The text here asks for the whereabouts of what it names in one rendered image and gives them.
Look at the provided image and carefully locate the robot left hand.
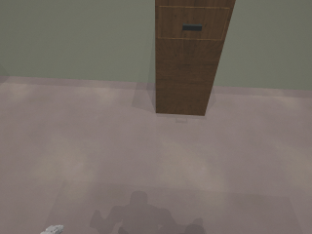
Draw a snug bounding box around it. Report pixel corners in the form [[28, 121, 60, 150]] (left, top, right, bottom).
[[40, 224, 64, 234]]

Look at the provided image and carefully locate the cabinet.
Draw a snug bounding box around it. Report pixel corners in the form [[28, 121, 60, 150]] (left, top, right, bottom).
[[155, 0, 236, 116]]

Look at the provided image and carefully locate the handle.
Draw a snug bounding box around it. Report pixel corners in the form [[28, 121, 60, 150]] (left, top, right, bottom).
[[182, 23, 202, 31]]

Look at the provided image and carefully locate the drawer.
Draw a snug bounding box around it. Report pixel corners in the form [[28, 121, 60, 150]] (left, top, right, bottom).
[[159, 6, 229, 40]]

